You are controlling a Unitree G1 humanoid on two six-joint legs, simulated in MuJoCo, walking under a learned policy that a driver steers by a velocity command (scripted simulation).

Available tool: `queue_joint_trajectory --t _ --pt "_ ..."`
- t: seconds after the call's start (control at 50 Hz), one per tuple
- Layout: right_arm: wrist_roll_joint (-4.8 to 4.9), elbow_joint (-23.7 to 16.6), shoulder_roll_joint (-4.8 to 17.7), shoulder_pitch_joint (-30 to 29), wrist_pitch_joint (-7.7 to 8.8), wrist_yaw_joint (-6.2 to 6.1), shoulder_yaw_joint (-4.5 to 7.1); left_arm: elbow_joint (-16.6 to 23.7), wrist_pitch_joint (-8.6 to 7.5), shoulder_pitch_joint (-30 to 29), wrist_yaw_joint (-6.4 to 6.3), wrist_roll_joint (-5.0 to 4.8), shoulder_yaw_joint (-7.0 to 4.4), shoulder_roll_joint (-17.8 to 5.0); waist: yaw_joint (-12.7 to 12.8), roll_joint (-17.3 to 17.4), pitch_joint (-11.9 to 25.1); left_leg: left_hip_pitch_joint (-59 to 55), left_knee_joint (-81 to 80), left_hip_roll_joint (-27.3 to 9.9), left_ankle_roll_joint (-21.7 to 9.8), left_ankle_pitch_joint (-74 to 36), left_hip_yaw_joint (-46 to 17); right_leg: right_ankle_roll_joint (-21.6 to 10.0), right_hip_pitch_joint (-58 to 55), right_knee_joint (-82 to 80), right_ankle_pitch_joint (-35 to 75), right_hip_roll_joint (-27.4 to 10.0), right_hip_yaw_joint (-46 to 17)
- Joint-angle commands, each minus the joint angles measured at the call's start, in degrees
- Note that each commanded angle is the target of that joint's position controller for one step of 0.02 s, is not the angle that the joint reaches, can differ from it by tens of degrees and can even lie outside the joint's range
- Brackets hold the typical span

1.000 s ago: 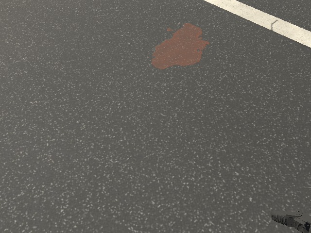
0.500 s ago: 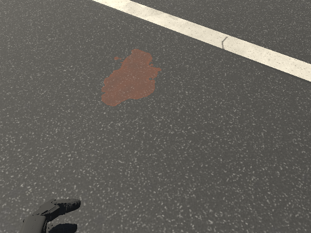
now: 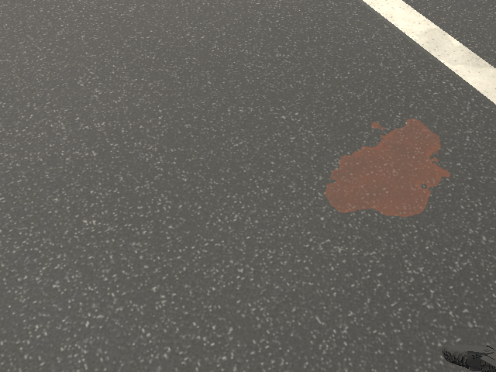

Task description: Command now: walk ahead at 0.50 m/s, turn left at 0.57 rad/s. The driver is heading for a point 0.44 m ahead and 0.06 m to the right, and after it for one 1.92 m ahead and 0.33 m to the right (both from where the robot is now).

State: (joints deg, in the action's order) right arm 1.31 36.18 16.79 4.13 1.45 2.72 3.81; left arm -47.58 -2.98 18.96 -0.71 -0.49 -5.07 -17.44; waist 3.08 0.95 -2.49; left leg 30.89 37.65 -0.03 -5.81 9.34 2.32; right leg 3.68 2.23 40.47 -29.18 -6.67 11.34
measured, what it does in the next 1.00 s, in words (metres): walks ahead, turning right: right foot, then left foot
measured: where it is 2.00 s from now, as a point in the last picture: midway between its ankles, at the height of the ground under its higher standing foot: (324, 224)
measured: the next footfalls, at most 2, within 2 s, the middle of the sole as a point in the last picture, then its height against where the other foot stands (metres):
right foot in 0.54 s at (314, 361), level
left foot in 1.00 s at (260, 254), level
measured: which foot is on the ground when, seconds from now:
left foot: down 0.00-0.54, up 0.56-0.98, down 1.00-1.00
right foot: up 0.00-0.52, down 0.54-1.00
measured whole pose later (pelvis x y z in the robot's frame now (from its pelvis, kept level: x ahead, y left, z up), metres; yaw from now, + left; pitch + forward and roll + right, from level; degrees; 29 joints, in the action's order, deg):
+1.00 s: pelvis +0.59 -0.03 +0.01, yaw -21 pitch +3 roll -1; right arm 0.0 37.5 16.3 3.6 6.7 0.9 2.0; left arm -41.2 -1.4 21.6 -0.7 -1.2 -4.3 -17.6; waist 4.2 0.9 0.4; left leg 26.5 27.1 0.4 0.6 3.4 -4.0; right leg -2.7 6.8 31.6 -26.1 6.2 -13.2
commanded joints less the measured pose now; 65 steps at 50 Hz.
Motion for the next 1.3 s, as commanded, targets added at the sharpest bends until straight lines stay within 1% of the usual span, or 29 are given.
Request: queue_joint_trajectory --t 0.02,0.04,0.08,0.12,0.2,0.28,0.36,0.46,0.5,0.52,0.54,0.56,0.58,0.6,0.62,0.64,0.66,0.72,0.82,0.92,0.98,1.0,1.02,1.04,1.06,1.08,1.14,1.22,1.3 --pt "0.12 -0.75 14.85 20.44 0.85 -0.81 4.58 8.63 -4.14 -3.07 0.89 -0.44 0.48 -5.65 -10.11 8.37 23.65 -53.11 -20.67 -18.86 -16.97 15.52 -49.01 -2.08 43.85 39.69 -4.63 6.38 -16.34" --pt "-0.34 0.09 11.84 18.75 1.62 -0.66 3.64 10.01 -4.96 -7.65 1.13 -2.15 -0.05 -7.77 -10.18 5.91 15.29 -47.59 -21.11 -17.46 -14.27 11.16 -41.09 -3.44 47.8 38.42 0.9 4.24 -15.83" --pt "-0.53 -0.74 7.51 11.17 1.82 -1.02 2.2 8.42 -5.1 -6.74 0.34 0.15 0.08 -6.97 -4.97 0.65 8.38 -31.49 -20.77 -13.35 -10.82 -0.91 -27.94 -3.79 40.9 29.03 9.05 -0.44 -15.48" --pt "-1.75 -1.59 5.17 7.85 2.18 -1.35 1.26 6.91 -3.42 -3.55 0.71 0.21 -0.14 -6.63 -2.16 2.85 7.54 -23.48 -23.31 -11.63 -10.27 -9.36 -22.36 -3.28 34.15 25.7 12.42 -2.24 -15.24" --pt "-1.74 1.38 6.9 10.19 3.59 -1.87 1.42 6.94 -1.35 -6.42 0.54 0.31 0.71 -3.89 -2.76 1.67 4.04 -20.25 -27.23 -10.97 -9.73 -17.06 -13.52 -1.54 36.61 17.92 21.76 -2.53 -14.24" --pt "-1.89 3.41 6.88 11.4 3.88 -2.42 1.08 7.42 -1.74 -11.35 1.47 -0.31 1.2 -2.88 -5.16 1.83 1.48 -22.5 -29.17 -8.99 -5.91 -14.22 -6.29 -2.5 36.78 4.61 36.37 -0.89 -13.63" --pt "-1.77 5.99 7.82 14.03 3.76 -2.57 1.34 9.47 -2.05 -16.89 2.78 -0.97 1.73 -1.96 -7.89 1.24 -1.55 -28.56 -29.99 -11.42 -4.87 -13.26 -3.22 -4.01 38.12 -3.93 38.92 1.41 -13.23" --pt "-1.13 7.53 8.84 14.51 1.9 -3.31 1.88 12.3 -2.24 -18.57 4.8 -0.56 1.77 -2.05 -7.29 2.07 -1.01 -38.94 -22.05 -14.25 -3.12 -32.39 -0.33 -7.28 39.18 -7.97 27.37 4.63 -9.86" --pt "-1.0 6.92 10.57 13.31 1.05 -4.19 2.32 11.89 -1.82 -12.96 4.74 -0.24 0.51 -4.57 -3.79 4.85 4.22 -39.79 -12.08 -13.51 -1.53 -53.98 1.52 -9.49 29.8 -7.02 21.14 8.74 -6.05" --pt "-0.93 6.6 10.72 12.24 0.59 -4.6 2.21 10.35 -1.69 -5.3 4.34 -0.21 -0.84 -7.08 0.66 4.25 8.48 -36.65 -1.54 -11.86 0.0 -57.5 3.39 -11.3 18.87 -9.44 22.96 10.88 -5.37" --pt "-1.4 5.67 9.69 12.29 0.92 -5.06 1.6 8.89 -1.36 3.8 3.52 -0.22 -2.31 -10.87 5.05 0.75 14.22 -24.54 13.99 -10.04 2.19 -44.52 4.24 -14.68 1.24 -10.2 26.81 5.72 -14.33" --pt "-3.18 3.4 1.88 19.75 2.63 -3.81 -0.99 8.68 -1.47 6.53 3.09 -0.72 -3.48 -16.59 0.11 -14.12 21.69 2.22 36.89 1.86 6.53 6.71 2.05 -26.34 -22.7 -11.03 22.06 -9.61 -44.33" --pt "-2.06 3.65 4.88 15.72 4.8 -2.66 -0.88 8.76 -1.44 8.82 2.88 -1.07 -2.26 -11.75 3.84 -10.92 27.41 11.58 44.19 4.51 6.39 22.72 -8.38 -28.34 -28.64 -20.07 14.39 -12.35 -58.97" --pt "0.42 1.57 7.79 9.78 6.17 -1.83 -0.07 8.91 -1.29 6.35 2.48 -0.53 -1.53 -9.49 4.73 -7.66 18.68 16.5 43.61 0.59 5.24 18.27 -9.89 -24.62 -23.26 -21.68 13.75 -10.46 -50.02" --pt "0.31 0.46 7.24 6.78 6.85 -1.83 -0.5 9.79 -1.15 2.43 2.25 -0.4 -1.16 -8.44 2.86 -2.28 12.82 15.56 38.63 -1.97 4.71 13.96 -8.96 -22.55 -14.22 -22.34 16.98 -8.22 -43.54" --pt "-1.05 0.31 7.12 5.73 6.89 -2.13 -0.26 10.62 -0.97 -1.11 2.18 -0.32 -0.72 -7.28 0.39 0.53 8.01 12.94 33.19 -3.57 5.22 11.99 -8.09 -21.59 -5.28 -23.52 22.87 -6.3 -39.07" --pt "-1.79 0.21 7.57 6.53 6.33 -2.36 0.2 11.5 -0.96 -3.19 2.0 0.24 -0.25 -6.19 -1.73 -0.75 6.39 8.69 30.12 -4.86 5.79 10.62 -8.09 -21.38 0.88 -24.95 27.71 -4.6 -35.98" --pt "-2.29 0.62 5.81 9.38 4.49 -2.78 -0.04 12.14 -0.94 -5.28 1.36 0.06 -0.42 -6.81 -4.4 -3.32 4.54 4.29 22.6 -5.35 8.55 9.02 -6.18 -21.63 10.39 -27.25 34.37 -2.0 -30.7" --pt "-2.12 -1.42 2.85 -0.47 4.38 -2.75 -1.33 10.71 -0.16 -2.3 0.06 -0.73 -1.14 -8.87 -0.58 -5.15 3.25 -1.93 1.06 -1.81 10.71 -10.34 -4.48 -17.35 16.53 -26.09 29.76 2.98 -24.75" --pt "-0.83 -2.59 5.82 -4.1 5.46 -1.8 -0.03 9.36 0.81 1.2 -0.22 -1.14 -1.17 -8.47 0.35 -6.78 3.97 -5.3 -8.51 0.16 9.07 -9.9 -7.24 -15.11 9.41 -19.94 21.85 0.14 -32.99" --pt "-1.05 -0.72 8.07 4.34 6.19 -2.05 1.63 10.1 0.99 -0.44 -0.13 -0.63 -0.6 -6.24 -4.75 -7.97 6.49 -17.6 -12.15 -0.84 5.15 -5.86 -6.61 -12.03 9.9 -11.13 22.74 2.13 -34.27" --pt "-2.12 -0.21 10.84 11.85 6.43 -2.56 2.54 11.01 0.68 -0.5 0.14 -0.07 0.67 -2.74 -8.15 -3.17 12.97 -30.31 -11.63 -9.22 1.5 -2.52 -14.18 -9.85 15.18 2.69 18.47 5.4 -30.0" --pt "-3.04 1.47 16.03 17.76 5.67 -2.65 3.81 12.71 0.04 7.02 0.16 -1.06 1.9 0.99 -5.81 14.19 20.35 -49.0 -15.69 -22.55 -8.0 7.8 -38.98 -5.83 34.0 22.06 -2.21 13.51 -21.26" --pt "-1.49 1.94 12.57 18.68 5.27 -2.24 3.36 12.06 -0.16 7.61 0.06 -1.85 1.25 -4.13 -6.67 15.41 19.13 -49.29 -19.47 -25.37 -9.54 22.49 -50.29 -4.85 43.32 31.81 -4.41 9.27 -21.24" --pt "-1.31 1.42 8.47 16.57 5.07 -2.36 2.26 11.85 0.09 2.22 0.02 -1.62 0.26 -7.67 -8.41 8.62 11.84 -43.08 -20.72 -22.03 -7.01 23.91 -42.22 -4.46 45.09 34.75 1.13 7.19 -21.53" --pt "-1.78 1.51 7.02 14.31 4.72 -2.34 1.64 12.45 0.31 -1.64 -0.05 -0.86 0.18 -7.48 -8.04 4.57 7.5 -36.53 -20.88 -19.09 -5.13 16.92 -33.79 -4.21 43.74 34.12 5.38 5.62 -19.68" --pt "-2.29 2.79 4.24 11.23 4.67 -2.19 0.55 13.39 0.24 -3.8 0.66 -0.74 0.38 -4.53 -4.86 6.05 2.27 -25.04 -24.47 -13.41 -4.49 2.33 -21.02 -4.33 38.01 26.77 10.34 2.9 -18.74" --pt "-0.76 4.9 6.85 12.01 4.62 -2.0 1.11 14.46 -0.39 -7.56 1.14 0.55 1.83 -1.2 -4.0 4.73 1.81 -22.58 -27.15 -12.6 -7.53 -8.36 -16.58 -3.46 36.04 12.99 13.47 1.87 -14.59" --pt "0.1 6.44 9.53 14.26 3.53 -2.31 1.79 15.14 -1.75 -14.77 2.03 0.08 2.55 -0.5 -6.31 4.21 1.62 -19.95 -26.65 -10.47 -6.19 -9.91 -12.38 -2.25 28.01 -2.94 24.55 4.33 -12.64"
